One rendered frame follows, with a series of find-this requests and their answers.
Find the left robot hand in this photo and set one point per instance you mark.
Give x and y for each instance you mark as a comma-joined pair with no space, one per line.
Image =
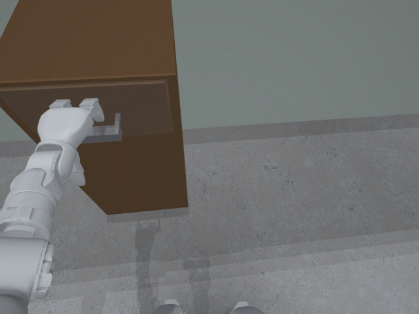
71,125

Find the handle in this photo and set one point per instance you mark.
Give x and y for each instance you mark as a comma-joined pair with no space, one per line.
99,134

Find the robot right shin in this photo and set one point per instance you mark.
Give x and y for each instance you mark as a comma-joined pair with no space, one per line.
240,304

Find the drawer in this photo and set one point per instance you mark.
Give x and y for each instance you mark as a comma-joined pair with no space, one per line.
144,105

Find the cabinet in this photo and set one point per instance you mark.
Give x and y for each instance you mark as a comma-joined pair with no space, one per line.
49,42

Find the left robot upper arm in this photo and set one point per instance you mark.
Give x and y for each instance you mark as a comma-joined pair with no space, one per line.
26,268

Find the robot shin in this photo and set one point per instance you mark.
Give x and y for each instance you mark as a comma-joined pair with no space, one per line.
171,301
240,304

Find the robot left shin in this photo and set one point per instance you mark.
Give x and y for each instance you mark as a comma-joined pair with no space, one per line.
171,301

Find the robot left forearm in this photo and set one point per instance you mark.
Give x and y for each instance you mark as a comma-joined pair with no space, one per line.
30,205

